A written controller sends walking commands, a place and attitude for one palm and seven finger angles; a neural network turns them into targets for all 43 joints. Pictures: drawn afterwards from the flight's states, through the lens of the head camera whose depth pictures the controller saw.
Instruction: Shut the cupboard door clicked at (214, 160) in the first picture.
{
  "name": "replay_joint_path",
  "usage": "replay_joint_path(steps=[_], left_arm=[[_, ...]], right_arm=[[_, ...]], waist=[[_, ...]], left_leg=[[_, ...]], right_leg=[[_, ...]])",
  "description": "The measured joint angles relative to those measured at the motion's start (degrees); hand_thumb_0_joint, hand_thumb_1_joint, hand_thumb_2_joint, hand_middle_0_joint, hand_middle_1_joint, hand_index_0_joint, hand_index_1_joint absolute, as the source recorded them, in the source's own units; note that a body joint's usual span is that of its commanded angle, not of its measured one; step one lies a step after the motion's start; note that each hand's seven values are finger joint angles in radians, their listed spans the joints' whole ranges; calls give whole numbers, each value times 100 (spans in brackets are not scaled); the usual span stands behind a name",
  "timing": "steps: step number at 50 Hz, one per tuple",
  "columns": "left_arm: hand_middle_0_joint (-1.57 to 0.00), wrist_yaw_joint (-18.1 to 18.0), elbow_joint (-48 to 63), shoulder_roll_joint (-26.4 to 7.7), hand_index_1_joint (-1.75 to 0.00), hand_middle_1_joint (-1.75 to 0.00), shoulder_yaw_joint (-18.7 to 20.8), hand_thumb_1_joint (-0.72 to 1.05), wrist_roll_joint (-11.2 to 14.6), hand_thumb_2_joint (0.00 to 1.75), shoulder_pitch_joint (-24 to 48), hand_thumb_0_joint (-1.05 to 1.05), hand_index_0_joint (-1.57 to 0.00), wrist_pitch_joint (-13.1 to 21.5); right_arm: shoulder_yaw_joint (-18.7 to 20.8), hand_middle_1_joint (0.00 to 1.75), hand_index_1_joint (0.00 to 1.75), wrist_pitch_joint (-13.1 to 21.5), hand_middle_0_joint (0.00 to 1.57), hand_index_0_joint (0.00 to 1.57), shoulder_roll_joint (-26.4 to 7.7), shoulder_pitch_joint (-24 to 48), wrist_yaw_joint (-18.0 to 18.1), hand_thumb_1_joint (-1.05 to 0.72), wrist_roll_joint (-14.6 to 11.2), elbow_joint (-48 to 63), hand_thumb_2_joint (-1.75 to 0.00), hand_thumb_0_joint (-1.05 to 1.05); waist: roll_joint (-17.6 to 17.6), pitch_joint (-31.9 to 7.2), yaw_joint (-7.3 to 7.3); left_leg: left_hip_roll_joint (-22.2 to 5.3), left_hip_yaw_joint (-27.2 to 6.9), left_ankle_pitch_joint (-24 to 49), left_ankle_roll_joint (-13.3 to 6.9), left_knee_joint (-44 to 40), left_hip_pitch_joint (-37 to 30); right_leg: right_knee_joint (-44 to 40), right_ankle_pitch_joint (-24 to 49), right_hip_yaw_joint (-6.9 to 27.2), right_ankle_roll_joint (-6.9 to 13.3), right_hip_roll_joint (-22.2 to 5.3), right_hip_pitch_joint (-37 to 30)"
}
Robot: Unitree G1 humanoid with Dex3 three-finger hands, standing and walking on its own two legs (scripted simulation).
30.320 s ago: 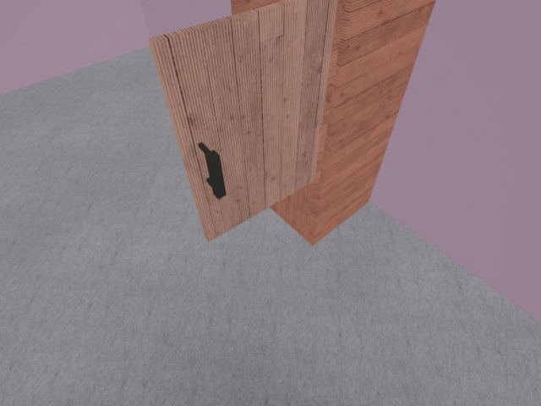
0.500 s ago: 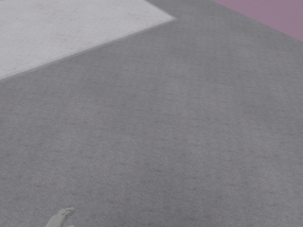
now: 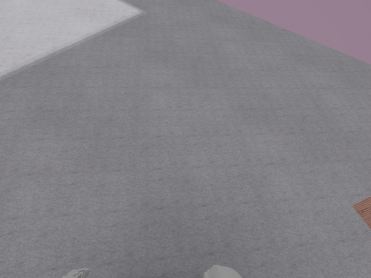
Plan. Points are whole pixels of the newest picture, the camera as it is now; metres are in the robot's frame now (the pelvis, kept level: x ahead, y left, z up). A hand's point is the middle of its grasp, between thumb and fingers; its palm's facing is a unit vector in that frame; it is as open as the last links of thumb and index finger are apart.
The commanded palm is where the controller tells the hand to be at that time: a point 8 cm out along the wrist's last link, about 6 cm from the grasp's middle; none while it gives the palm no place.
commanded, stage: turn to face it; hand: left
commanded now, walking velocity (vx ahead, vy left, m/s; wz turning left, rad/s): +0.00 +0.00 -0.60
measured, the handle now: out of the picture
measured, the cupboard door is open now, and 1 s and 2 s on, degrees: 59 59 59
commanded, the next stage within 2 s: take the last steps up to it in 1.76 s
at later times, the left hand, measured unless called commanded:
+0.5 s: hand (121, 265) +0.16 +0.16 -0.17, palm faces -0.28 -0.93 -0.22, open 7.4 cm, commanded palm none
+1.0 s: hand (165, 225) +0.26 +0.06 -0.16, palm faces -0.57 -0.78 -0.27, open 7.4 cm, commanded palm none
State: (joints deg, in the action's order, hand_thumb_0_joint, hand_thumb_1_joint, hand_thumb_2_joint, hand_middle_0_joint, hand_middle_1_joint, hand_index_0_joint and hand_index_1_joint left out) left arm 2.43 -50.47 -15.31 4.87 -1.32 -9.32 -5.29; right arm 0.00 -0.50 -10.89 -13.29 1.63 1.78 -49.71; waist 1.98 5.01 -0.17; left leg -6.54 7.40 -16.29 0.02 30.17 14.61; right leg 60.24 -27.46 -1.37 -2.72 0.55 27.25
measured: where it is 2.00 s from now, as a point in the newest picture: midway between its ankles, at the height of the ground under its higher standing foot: outside the picture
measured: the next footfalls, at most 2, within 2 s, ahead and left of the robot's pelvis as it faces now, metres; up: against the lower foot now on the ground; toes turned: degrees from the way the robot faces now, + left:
right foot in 0.20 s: +0.02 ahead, -0.15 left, +0.00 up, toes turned -12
left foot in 0.54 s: +0.12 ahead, +0.09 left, +0.00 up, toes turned -15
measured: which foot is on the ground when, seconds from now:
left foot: down 0.00-0.20, up 0.22-0.52, down 0.54-0.90, up 0.92-1.00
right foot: up 0.00-0.18, down 0.20-0.54, up 0.56-0.88, down 0.90-1.00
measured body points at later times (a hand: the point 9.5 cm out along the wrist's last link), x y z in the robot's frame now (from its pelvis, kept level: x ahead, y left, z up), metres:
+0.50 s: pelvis +0.03 -0.02 -0.01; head +0.08 -0.02 +0.44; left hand +0.18 +0.20 -0.16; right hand +0.05 -0.30 -0.13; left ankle +0.07 +0.10 -0.72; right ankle -0.02 -0.14 -0.74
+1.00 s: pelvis +0.05 -0.05 -0.01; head +0.08 -0.09 +0.43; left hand +0.29 +0.10 -0.14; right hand -0.07 -0.30 -0.16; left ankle +0.09 +0.09 -0.68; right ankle -0.02 -0.14 -0.74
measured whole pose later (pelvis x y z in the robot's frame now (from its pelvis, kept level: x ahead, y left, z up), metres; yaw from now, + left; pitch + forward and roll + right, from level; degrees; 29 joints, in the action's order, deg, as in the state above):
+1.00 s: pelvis +0.05 -0.05 -0.01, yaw -35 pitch +1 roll -1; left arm 1.0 -49.2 -13.5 2.7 -1.3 -8.1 -2.2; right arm 3.1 -4.0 -16.4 -12.1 1.3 0.8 -52.6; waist -3.0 5.5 1.0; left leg -7.3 3.5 -28.9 4.5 62.0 25.1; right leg 35.1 -18.8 -1.8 1.1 0.6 17.1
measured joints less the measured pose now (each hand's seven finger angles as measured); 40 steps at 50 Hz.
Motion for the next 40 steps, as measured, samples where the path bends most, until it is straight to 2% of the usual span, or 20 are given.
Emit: replay_joint_path(steps=[7, 9, 10, 11, 13, 15, 17, 22, 24, 26, 27, 28, 30, 33, 36, 40], left_arm=[[-20, 22, 50, 55, -29, -30, -39, 91, 0, 90, 167, 1, -19, 29], [-20, 26, 100, 66, -29, -30, -69, 91, -4, 90, 182, 1, -19, 93], [-20, 24, 159, 19, -29, -30, -95, 91, -16, 90, 148, 1, -19, 161], [-20, -17, 138, 57, -29, -30, -100, 91, -19, 90, 170, 1, -19, 238], [-20, -89, 117, 167, -29, -30, -155, 91, -5, 90, 175, 1, -19, 303], [-20, -154, 112, 216, -29, -30, -181, 91, 1, 90, 94, 1, -20, 314], [-20, -186, 81, 228, -29, -30, -197, 91, -4, 90, 6, 1, -20, 282], [-21, -173, 11, 207, -29, -30, -203, 91, -45, 90, -166, 1, -20, 222], [-21, -165, -4, 184, -29, -30, -178, 91, -45, 90, -209, 1, -20, 205], [-21, -166, -26, 154, -29, -30, -148, 91, -21, 90, -254, 1, -20, 171], [-21, -162, -23, 133, -29, -30, -131, 91, 6, 90, -280, 1, -20, 141], [-21, -158, -42, 84, -29, -30, -103, 91, 26, 90, -251, 1, -20, 109], [-21, -143, -79, 6, -29, -30, -61, 91, 11, 90, -186, 1, -20, 61], [-20, -79, -70, -55, -29, -30, -13, 91, 9, 90, -79, 1, -20, 39], [-20, -22, 2, -61, -29, -30, -7, 91, 14, 90, 18, 1, -19, 16], [-20, 17, 66, -25, -29, -30, -30, 91, 5, 90, 147, 1, -19, 16]], right_arm=[[121, 30, 30, -29, 21, 20, -117, -74, -45, -90, -5, -124, -89, 0], [171, 30, 30, -62, 21, 20, -198, -123, -67, -90, -26, -159, -89, 0], [199, 30, 30, -87, 21, 20, -219, -181, -85, -90, -52, -154, -89, 0], [236, 30, 30, -140, 21, 20, -292, -144, -89, -90, -70, -194, -89, 1], [294, 30, 30, -281, 21, 20, -429, 12, -42, -90, -83, -271, -89, 1], [307, 30, 30, -318, 20, 20, -467, 156, -16, -90, -91, -302, -89, 1], [303, 30, 30, -298, 20, 20, -455, 252, -37, -90, -92, -251, -89, 1], [267, 30, 30, -221, 20, 19, -361, 386, -79, -90, -110, -50, -89, 1], [238, 30, 30, -174, 20, 19, -317, 421, -71, -90, -128, 9, -89, 1], [197, 30, 30, -91, 20, 19, -288, 410, -58, -90, -141, 72, -89, 1], [173, 30, 30, -28, 20, 19, -282, 375, -51, -90, -124, 104, -89, 1], [145, 30, 30, 9, 20, 20, -232, 367, -38, -90, -99, 108, -89, 1], [62, 30, 30, 46, 20, 20, -150, 324, -18, -90, -48, 118, -89, 0], [8, 30, 30, 27, 20, 20, -72, 213, 1, -90, -5, 127, -89, 0], [8, 30, 30, -8, 21, 20, -64, 130, -6, -90, 0, 79, -89, 0], [70, 30, 30, -39, 21, 20, -129, 35, -43, -90, -2, -15, -89, 0]], waist=[[-259, 65, 98], [-332, 40, 114], [-260, -25, 113], [-341, -21, 97], [-518, 61, 122], [-492, 84, 107], [-406, 66, 99], [-184, -32, 43], [-94, -62, -10], [-33, -114, -31], [-25, -168, -23], [62, -166, -26], [131, -123, -46], [84, -37, -52], [-24, 32, -41], [-169, 68, 19]], left_leg=[[-321, 451, -168, 160, 109, -143], [-427, 556, -363, 252, 428, -68], [-414, 609, -496, 288, 735, 59], [-431, 431, -895, 334, 1240, 267], [-252, -133, -1389, 385, 2364, 727], [-45, -378, -1302, 440, 3103, 1084], [62, -442, -1037, 491, 3264, 1283], [240, -500, -770, 516, 2335, 1210], [326, -511, -683, 488, 1657, 980], [387, -500, -227, 447, 708, 603], [372, -478, -108, 264, 371, 464], [384, -403, -135, 106, 421, 476], [305, -266, -196, -31, 474, 408], [125, -120, -118, -17, 208, 142], [-50, 46, -48, 30, -15, -72], [-244, 318, -131, 127, -3, -197]], right_leg=[[-1472, 209, -281, 76, -126, -612], [-2304, 772, -352, 162, -98, -986], [-2747, 1041, -291, 273, -154, -1191], [-2676, 854, -257, 344, -97, -1138], [-2463, 717, -201, 408, 12, -1054], [-2587, 828, -48, 409, 46, -1095], [-2792, 971, 105, 404, 64, -1165], [-3036, 1089, 440, 366, 107, -1224], [-2978, 1054, 589, 322, 134, -1184], [-2790, 945, 726, 250, 189, -1097], [-2609, 851, 774, 224, 239, -996], [-2209, 431, 775, 211, 227, -839], [-1025, -197, 597, 154, 243, -452], [88, -255, 211, 38, 137, -99], [-24, -104, -43, -15, -25, -83], [-870, 104, -195, 12, -150, -317]])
